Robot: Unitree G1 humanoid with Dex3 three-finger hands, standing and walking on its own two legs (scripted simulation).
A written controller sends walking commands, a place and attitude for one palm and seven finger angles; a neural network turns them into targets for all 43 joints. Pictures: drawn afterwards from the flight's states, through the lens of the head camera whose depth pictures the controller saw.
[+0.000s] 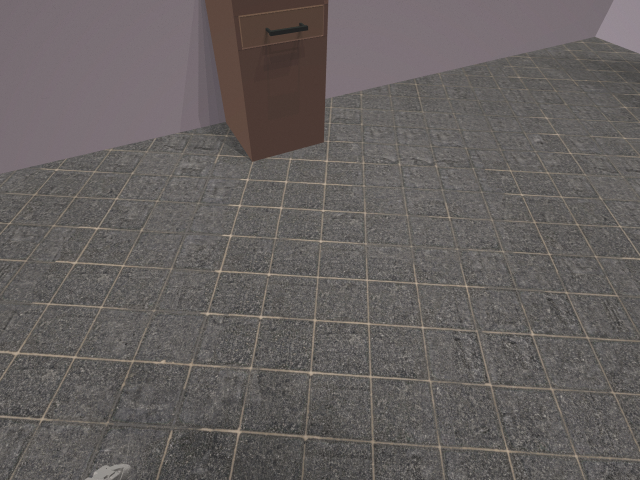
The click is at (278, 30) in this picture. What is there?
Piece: drawer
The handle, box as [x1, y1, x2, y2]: [266, 23, 307, 35]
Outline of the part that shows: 307,26 302,23 299,23 300,25 296,27 277,30 270,30 266,28 266,30 270,35 305,30 307,29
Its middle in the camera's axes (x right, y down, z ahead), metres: -0.15 -0.91 +1.67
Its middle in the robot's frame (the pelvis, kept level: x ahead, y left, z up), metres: +1.84 +0.24 -0.12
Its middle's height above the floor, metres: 0.65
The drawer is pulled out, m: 0.00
